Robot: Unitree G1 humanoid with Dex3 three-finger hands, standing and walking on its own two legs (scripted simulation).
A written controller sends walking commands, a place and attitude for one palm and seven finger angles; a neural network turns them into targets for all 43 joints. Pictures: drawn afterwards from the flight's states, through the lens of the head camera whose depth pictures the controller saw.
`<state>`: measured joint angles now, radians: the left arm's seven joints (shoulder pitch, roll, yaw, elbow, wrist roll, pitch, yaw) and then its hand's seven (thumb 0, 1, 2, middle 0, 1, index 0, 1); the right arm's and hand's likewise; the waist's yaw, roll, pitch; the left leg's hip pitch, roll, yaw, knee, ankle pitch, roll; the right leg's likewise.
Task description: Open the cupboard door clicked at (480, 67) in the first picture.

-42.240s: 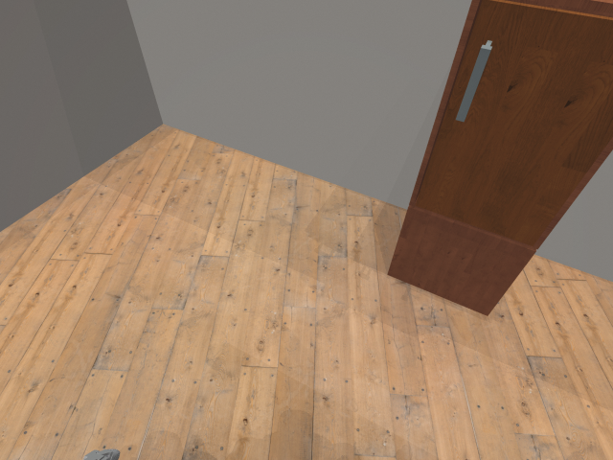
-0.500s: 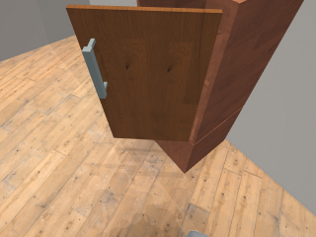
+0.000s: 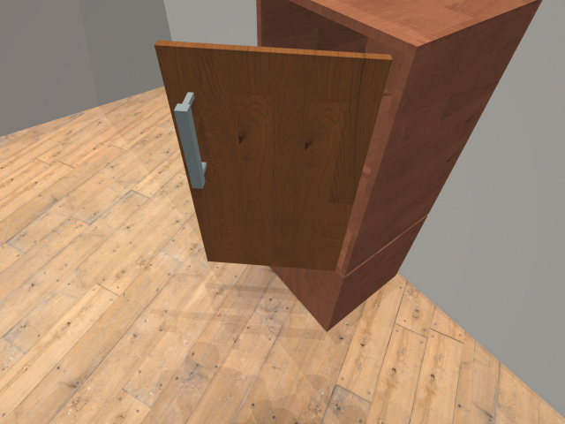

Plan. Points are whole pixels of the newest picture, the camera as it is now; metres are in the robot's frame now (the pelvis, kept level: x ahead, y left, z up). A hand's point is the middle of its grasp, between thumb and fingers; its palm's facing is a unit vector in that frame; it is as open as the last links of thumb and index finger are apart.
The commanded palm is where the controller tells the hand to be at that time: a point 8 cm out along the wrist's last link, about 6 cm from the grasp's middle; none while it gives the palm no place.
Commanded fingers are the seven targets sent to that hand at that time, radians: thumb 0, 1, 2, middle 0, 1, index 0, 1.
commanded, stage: come to a stop and stand still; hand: left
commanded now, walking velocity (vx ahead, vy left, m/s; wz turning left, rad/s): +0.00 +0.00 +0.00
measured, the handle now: (194, 142) +0.54 +0.21 +0.09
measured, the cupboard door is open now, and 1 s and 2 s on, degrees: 48 48 48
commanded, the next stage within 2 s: look again from close up in 0.10 s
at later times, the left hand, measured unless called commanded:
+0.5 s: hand out of the picture +0.04 +0.17 -0.16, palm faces +0.00 -0.97 -0.24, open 7.3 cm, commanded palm none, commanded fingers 0.00 0.90 0.90 -0.20 -0.30 -0.20 -0.30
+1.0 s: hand (165, 356) +0.20 +0.18 -0.01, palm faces +0.24 -0.97 -0.06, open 7.6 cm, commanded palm +0.13 +0.23 -0.04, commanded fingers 0.00 0.64 0.79 -0.22 -0.47 -0.22 -0.47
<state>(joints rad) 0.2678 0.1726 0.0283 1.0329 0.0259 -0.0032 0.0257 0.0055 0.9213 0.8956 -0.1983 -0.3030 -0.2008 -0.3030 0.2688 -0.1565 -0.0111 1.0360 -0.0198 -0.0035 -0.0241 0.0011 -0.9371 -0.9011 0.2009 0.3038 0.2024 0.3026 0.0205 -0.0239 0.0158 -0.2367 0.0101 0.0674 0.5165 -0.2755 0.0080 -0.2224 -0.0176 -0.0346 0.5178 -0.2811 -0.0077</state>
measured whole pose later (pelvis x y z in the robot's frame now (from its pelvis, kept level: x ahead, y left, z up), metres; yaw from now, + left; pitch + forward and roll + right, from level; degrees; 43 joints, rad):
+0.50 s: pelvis +0.02 -0.02 +0.00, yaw +0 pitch +0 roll +1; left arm 0.26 0.16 -0.01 1.09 0.01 -0.03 0.04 0.01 0.92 0.90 -0.20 -0.30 -0.20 -0.30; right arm 0.28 -0.16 0.02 1.12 -0.01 -0.02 -0.02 0.01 -0.92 -0.90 0.20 0.30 0.20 0.30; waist 0.00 0.02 0.02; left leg -0.17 0.02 0.06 0.46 -0.28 -0.02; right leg -0.18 0.00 -0.03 0.51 -0.32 -0.03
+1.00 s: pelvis +0.00 -0.01 -0.01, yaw +2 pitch +4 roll +1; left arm 0.35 0.15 0.11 0.20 -0.18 -0.28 -0.03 0.02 0.84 0.86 -0.20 -0.35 -0.21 -0.35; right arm 0.24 -0.24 -0.03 0.77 0.01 -0.24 -0.06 0.01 -0.91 -0.90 0.20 0.30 0.20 0.30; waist -0.01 0.02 -0.06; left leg -0.39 0.01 0.02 0.64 -0.32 -0.01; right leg -0.37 -0.02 -0.08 0.68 -0.37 -0.03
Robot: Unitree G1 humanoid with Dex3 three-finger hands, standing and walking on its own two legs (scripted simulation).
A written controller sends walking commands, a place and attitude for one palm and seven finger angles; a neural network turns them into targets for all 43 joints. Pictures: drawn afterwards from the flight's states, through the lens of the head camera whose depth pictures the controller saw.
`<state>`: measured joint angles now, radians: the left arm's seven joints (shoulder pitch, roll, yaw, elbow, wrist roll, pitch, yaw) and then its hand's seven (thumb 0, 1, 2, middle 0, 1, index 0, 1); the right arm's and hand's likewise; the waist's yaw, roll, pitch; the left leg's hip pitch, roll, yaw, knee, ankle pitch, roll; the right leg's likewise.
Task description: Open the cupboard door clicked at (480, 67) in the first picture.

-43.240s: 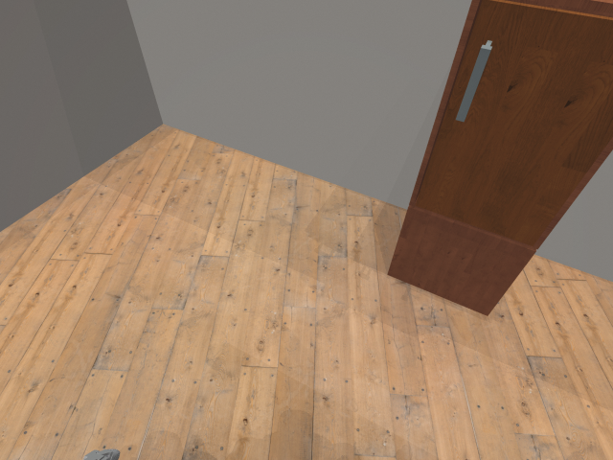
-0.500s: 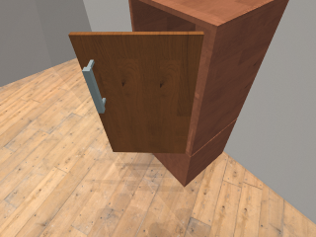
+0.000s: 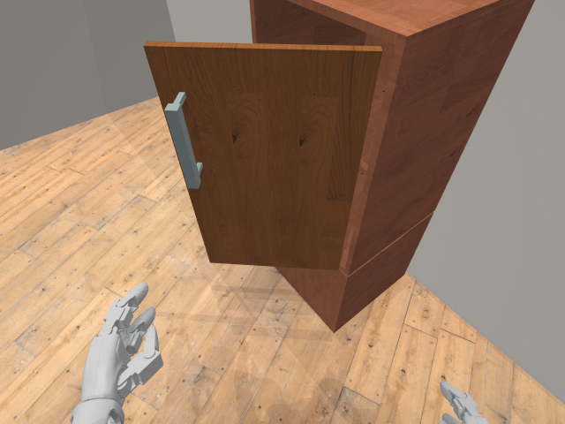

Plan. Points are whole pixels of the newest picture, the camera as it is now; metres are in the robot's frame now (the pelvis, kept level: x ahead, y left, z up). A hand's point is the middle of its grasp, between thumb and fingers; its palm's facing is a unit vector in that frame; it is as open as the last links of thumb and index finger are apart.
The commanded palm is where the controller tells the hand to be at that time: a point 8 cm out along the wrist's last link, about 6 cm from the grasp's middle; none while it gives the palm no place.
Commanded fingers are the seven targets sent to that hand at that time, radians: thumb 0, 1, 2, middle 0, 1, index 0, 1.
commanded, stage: raise the hand with hooked fingers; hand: left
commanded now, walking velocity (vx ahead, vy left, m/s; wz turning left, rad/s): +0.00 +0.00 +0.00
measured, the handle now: (187, 142) +0.55 +0.20 +0.11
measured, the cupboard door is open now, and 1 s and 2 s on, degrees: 48 48 48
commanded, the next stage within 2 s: move the hooked fingers beside the handle in 1.90 s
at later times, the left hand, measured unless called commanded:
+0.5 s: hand (124, 364) +0.20 +0.22 +0.02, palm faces -0.05 -1.00 -0.05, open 10.3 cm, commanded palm +0.17 +0.28 +0.03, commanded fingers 0.00 0.06 0.54 -0.26 -0.84 -0.26 -0.84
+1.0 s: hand (74, 317) +0.23 +0.27 +0.08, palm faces +0.02 -1.00 -0.05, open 13.2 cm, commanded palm +0.21 +0.32 +0.08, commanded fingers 0.00 -0.50 0.30 -0.30 -1.20 -0.30 -1.20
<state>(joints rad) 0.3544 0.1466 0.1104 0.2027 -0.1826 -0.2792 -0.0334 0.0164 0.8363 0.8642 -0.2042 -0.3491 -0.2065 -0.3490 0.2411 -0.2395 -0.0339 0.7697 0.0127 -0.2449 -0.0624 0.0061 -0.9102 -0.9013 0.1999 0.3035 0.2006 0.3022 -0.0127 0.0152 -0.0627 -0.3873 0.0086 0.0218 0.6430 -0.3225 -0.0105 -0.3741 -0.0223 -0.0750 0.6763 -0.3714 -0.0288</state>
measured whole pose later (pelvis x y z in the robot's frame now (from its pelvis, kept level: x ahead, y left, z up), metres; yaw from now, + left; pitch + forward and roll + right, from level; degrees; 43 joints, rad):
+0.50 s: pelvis -0.05 +0.01 -0.04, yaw +0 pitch +8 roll -2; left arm 0.22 0.30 0.22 0.12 -0.30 -0.28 -0.35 0.01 0.28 0.63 -0.24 -0.70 -0.25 -0.70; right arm 0.27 -0.21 0.07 0.59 0.04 -0.24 -0.08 0.01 -0.90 -0.90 0.20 0.30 0.21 0.30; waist 0.00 0.03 -0.08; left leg -0.71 0.04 -0.02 0.99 -0.42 0.00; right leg -0.65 0.00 -0.11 0.95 -0.43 -0.03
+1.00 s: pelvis -0.03 +0.03 -0.01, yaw +0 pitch +4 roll -2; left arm 0.10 0.35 0.33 0.17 -0.32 -0.18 -0.39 0.00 -0.30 0.38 -0.29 -1.08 -0.29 -1.08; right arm 0.25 -0.27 0.05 0.58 0.05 -0.27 -0.09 0.01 -0.91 -0.90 0.20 0.30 0.20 0.30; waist 0.02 0.02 -0.06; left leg -0.49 0.01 0.01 0.80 -0.37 0.03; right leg -0.44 -0.02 -0.08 0.74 -0.37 0.00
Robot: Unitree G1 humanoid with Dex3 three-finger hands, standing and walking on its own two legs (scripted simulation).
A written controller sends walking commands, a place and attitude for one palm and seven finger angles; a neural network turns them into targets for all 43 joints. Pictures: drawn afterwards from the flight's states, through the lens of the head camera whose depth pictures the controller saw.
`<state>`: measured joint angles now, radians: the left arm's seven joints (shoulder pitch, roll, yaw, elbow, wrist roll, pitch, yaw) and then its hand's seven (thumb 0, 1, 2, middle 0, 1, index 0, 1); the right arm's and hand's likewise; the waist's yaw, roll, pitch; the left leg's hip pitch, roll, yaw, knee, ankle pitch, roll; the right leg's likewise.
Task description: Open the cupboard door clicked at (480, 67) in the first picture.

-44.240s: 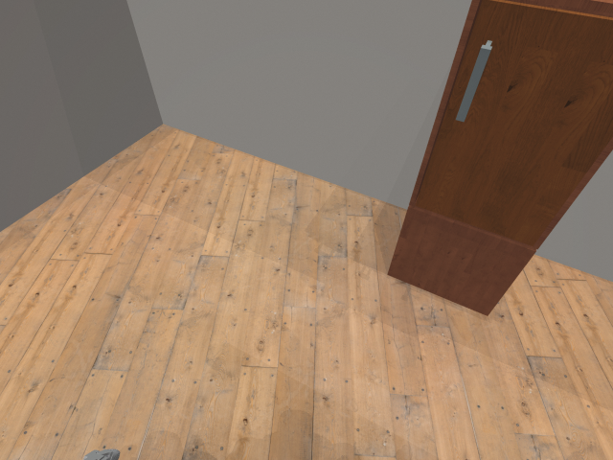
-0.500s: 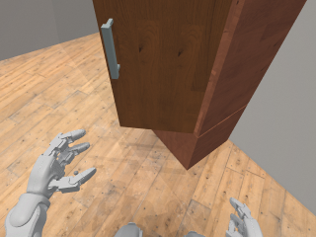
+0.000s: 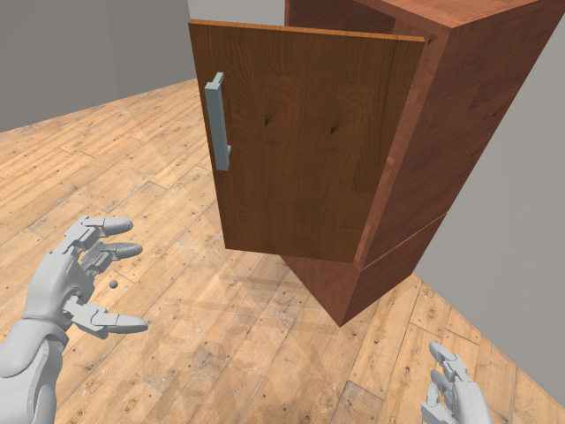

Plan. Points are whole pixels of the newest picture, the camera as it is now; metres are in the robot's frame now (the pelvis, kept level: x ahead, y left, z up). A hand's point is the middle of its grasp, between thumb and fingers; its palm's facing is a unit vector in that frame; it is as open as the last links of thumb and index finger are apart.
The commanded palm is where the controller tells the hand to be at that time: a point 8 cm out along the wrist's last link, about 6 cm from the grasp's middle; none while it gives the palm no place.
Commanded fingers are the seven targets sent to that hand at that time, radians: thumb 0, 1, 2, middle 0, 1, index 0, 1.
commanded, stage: raise the hand with hooked fingers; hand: left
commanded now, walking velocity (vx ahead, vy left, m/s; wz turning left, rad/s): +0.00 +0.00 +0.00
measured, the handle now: (221, 123) +0.58 +0.17 +0.12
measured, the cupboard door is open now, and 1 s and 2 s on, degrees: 48 48 48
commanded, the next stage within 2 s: move the hooked fingers beside the handle in 0.90 s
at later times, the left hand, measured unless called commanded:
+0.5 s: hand (93, 228) +0.30 +0.27 +0.15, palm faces +0.02 -1.00 -0.04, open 14.0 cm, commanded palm +0.27 +0.30 +0.14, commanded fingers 0.00 -0.50 0.30 -0.30 -1.20 -0.30 -1.20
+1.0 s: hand (107, 236) +0.29 +0.25 +0.14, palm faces +0.03 -1.00 -0.04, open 14.0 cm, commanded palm +0.27 +0.29 +0.14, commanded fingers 0.00 -0.50 0.30 -0.30 -1.20 -0.30 -1.20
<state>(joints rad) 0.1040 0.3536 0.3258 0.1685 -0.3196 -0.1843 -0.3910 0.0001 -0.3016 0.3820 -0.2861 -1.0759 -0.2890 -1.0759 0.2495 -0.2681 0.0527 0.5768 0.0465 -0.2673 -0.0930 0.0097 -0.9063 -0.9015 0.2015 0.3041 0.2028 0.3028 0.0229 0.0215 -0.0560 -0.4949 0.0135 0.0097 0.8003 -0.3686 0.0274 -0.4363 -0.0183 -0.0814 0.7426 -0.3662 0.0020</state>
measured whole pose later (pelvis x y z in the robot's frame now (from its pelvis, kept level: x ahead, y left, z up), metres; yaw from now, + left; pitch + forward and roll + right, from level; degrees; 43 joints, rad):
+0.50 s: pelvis +0.01 -0.01 +0.02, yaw +0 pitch +1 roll -1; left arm -0.13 0.47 0.45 0.38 -0.34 -0.07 -0.51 -0.01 -0.50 0.30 -0.30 -1.20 -0.30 -1.20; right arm 0.28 -0.29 0.07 0.61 0.06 -0.23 -0.12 0.01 -0.91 -0.90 0.20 0.30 0.20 0.30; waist 0.02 0.04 -0.04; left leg -0.36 0.02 0.01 0.65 -0.31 0.01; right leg -0.32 0.00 -0.08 0.61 -0.32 -0.02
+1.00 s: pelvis +0.00 -0.02 +0.02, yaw -1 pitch +1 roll -1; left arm -0.12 0.43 0.44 0.40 -0.33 -0.09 -0.50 -0.01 -0.50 0.30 -0.30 -1.20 -0.30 -1.20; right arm 0.27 -0.28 0.07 0.61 0.06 -0.24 -0.12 0.01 -0.91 -0.90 0.20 0.30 0.20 0.30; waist 0.03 0.05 -0.03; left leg -0.35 0.03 0.02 0.63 -0.30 0.00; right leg -0.31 0.00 -0.07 0.61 -0.31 -0.03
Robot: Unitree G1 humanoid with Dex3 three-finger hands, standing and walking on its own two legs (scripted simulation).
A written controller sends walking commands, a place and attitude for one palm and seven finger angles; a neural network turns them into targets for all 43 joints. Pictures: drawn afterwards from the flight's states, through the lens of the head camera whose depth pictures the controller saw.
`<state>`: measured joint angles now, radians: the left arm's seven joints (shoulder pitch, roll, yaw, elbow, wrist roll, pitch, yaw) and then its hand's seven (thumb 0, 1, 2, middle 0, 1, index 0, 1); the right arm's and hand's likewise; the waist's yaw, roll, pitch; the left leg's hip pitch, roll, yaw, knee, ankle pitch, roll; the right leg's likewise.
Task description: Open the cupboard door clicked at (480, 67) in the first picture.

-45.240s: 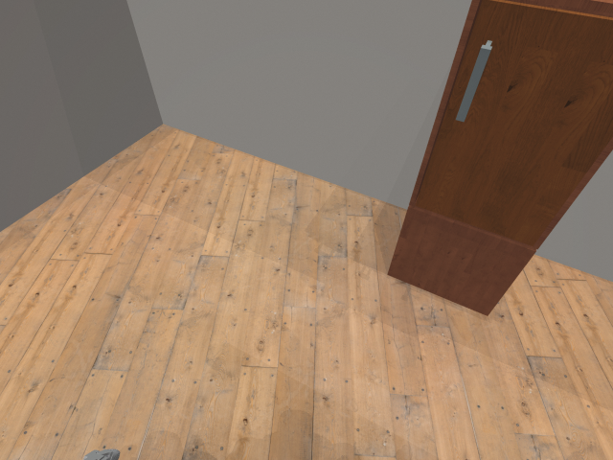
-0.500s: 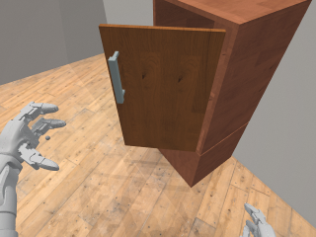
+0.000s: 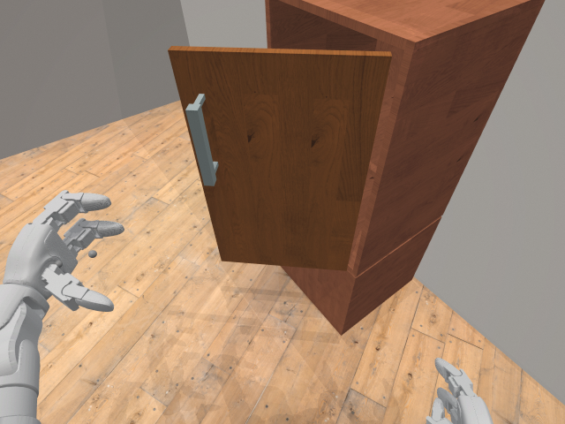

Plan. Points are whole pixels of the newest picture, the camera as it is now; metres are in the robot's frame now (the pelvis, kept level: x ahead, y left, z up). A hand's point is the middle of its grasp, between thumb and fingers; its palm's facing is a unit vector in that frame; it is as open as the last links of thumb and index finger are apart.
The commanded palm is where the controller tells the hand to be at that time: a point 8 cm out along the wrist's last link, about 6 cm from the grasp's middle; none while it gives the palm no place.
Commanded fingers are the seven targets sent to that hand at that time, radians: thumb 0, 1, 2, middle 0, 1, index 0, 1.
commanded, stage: move the hooked fingers beside the handle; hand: left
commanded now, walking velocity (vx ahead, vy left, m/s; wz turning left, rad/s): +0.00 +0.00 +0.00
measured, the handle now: (205, 141) +0.57 +0.20 +0.10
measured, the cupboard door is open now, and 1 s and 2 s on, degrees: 48 48 48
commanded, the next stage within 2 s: none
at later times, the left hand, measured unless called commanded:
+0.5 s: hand (116, 214) +0.36 +0.28 +0.12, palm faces +0.01 -1.00 -0.01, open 14.0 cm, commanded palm +0.34 +0.32 +0.12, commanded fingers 0.00 -0.50 0.30 -0.30 -1.20 -0.30 -1.20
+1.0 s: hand (138, 183) +0.43 +0.27 +0.12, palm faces -0.01 -1.00 +0.00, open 14.0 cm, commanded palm +0.41 +0.32 +0.11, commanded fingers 0.00 -0.50 0.30 -0.30 -1.20 -0.30 -1.20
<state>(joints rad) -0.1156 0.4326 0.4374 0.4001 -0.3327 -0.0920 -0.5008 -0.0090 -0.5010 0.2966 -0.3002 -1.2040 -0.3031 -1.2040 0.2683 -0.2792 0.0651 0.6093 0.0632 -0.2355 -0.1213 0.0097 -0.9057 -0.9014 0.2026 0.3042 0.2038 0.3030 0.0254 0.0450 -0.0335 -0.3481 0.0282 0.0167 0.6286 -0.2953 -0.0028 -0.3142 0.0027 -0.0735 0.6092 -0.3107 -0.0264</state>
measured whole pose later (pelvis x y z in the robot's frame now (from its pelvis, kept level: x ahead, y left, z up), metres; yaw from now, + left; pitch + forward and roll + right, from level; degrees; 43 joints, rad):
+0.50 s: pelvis +0.00 +0.01 +0.00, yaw -1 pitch +4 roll -1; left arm -0.41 0.50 0.44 0.71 -0.27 -0.14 -0.49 -0.01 -0.50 0.30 -0.30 -1.20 -0.30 -1.20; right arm 0.32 -0.30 0.06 0.62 0.06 -0.18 -0.11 0.01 -0.91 -0.90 0.20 0.30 0.20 0.30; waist -0.02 0.02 -0.04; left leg -0.44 0.03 0.03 0.67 -0.31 0.01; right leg -0.40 0.00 -0.06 0.65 -0.32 -0.02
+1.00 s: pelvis +0.01 +0.02 -0.01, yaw -1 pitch +9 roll -1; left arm -0.66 0.56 0.44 0.99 -0.20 -0.22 -0.47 -0.01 -0.50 0.30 -0.30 -1.20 -0.30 -1.20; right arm 0.36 -0.29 0.05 0.62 0.05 -0.09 -0.08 0.01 -0.91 -0.90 0.20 0.30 0.20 0.30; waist -0.07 0.01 -0.06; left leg -0.54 0.03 0.04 0.73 -0.34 0.02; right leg -0.50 0.00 -0.05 0.68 -0.33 -0.01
